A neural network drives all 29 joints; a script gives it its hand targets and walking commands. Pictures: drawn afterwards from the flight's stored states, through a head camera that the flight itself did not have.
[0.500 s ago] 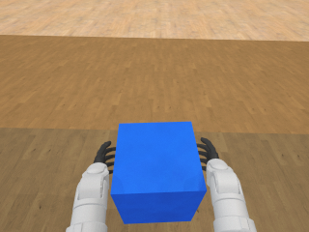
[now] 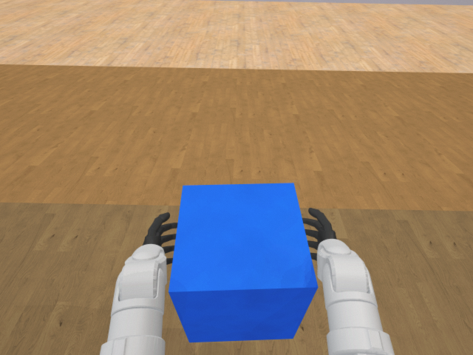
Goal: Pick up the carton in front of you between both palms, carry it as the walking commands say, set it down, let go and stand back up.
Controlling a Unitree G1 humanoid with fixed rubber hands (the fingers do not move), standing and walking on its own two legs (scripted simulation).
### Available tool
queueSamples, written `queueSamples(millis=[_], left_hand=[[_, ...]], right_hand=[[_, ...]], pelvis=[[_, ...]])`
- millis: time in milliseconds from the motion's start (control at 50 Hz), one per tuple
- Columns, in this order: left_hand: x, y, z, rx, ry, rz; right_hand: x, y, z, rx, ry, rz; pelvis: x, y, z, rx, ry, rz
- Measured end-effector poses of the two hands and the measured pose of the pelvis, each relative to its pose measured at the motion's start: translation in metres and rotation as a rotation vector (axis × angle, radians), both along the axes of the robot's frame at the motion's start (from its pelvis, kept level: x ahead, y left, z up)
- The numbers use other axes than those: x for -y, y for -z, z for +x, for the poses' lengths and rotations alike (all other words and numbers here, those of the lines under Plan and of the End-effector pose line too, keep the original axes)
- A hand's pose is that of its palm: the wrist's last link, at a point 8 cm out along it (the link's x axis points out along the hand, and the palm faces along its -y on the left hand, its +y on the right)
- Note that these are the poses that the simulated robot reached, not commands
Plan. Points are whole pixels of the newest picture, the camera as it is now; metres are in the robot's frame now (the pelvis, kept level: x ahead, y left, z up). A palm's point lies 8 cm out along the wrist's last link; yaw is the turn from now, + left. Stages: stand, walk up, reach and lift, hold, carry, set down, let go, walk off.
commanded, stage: hold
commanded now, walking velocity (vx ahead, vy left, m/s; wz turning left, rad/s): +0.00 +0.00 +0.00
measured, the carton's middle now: (240, 265) +0.31 +0.00 -0.03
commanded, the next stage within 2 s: carry in 0.68 s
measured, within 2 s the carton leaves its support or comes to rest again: neither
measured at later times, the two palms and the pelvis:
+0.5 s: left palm (153, 251) +0.29 +0.15 +0.05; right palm (325, 246) +0.29 -0.15 +0.05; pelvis +0.00 +0.00 +0.00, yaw +0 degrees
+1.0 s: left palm (169, 215) +0.35 +0.13 +0.08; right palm (333, 213) +0.34 -0.17 +0.08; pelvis +0.07 -0.02 -0.01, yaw +1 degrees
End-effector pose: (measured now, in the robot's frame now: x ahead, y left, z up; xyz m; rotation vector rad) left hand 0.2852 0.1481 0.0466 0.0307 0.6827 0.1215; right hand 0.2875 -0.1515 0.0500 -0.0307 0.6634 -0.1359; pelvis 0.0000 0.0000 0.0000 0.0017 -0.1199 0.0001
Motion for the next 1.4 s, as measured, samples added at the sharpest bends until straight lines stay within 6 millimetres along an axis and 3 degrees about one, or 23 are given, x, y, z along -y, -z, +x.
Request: queueSamples(millis=[680, 840, 960, 1040, 1120, 1240, 1300, 1400], left_hand=[[0.0, -0.001, 0.005, 0.004, 0.003, 0.008], [0.008, -0.01, 0.021, 0.059, -0.004, -0.006], [0.024, -0.026, 0.051, 0.073, -0.011, -0.026], [0.017, -0.032, 0.071, 0.056, -0.04, -0.04], [0.01, -0.033, 0.095, 0.061, -0.058, -0.059], [0.032, -0.041, 0.145, 0.005, -0.004, -0.06], [0.048, -0.045, 0.181, 0.03, 0.018, -0.059], [0.067, -0.039, 0.241, 0.065, -0.005, -0.054]], right_hand=[[0.0, 0.0, 0.005, 0.003, -0.004, -0.005], [0.008, -0.007, 0.018, 0.058, 0.017, 0.018], [0.024, -0.02, 0.044, 0.072, 0.047, 0.05], [0.017, -0.031, 0.071, 0.055, 0.047, 0.063], [0.01, -0.033, 0.097, 0.059, 0.035, 0.06], [0.031, -0.034, 0.127, 0.006, 0.109, 0.081], [0.047, -0.038, 0.156, 0.033, 0.133, 0.089], [0.067, -0.033, 0.225, 0.066, 0.113, 0.106]], pelvis=[[0.0, 0.0, 0.006, -0.016, 0.005, 0.001], [0.006, 0.01, 0.02, -0.123, 0.03, 0.006], [0.018, 0.012, 0.055, -0.175, -0.005, 0.001], [0.016, 0.008, 0.085, -0.2, -0.012, 0.026], [0.012, 0.013, 0.121, -0.208, 0.035, 0.035], [0.019, 0.003, 0.18, -0.225, 0.049, -0.01], [0.031, 0.007, 0.214, -0.215, 0.044, -0.012], [0.054, 0.025, 0.273, -0.192, 0.005, -0.021]])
